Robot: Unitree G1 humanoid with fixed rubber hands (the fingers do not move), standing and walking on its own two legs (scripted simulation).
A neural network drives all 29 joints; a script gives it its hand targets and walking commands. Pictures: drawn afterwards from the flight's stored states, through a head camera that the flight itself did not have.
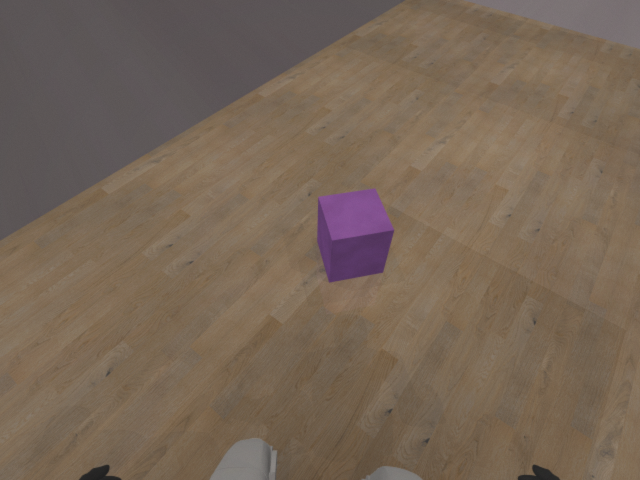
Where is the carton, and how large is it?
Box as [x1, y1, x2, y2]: [317, 188, 393, 282]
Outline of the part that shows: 374,188 318,197 317,241 329,282 382,272 393,228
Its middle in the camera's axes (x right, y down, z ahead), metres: +0.11 +0.00 +1.40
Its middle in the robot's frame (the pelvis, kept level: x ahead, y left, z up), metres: +0.95 -0.12 -0.61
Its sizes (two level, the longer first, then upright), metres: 0.210 0.200 0.250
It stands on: the floor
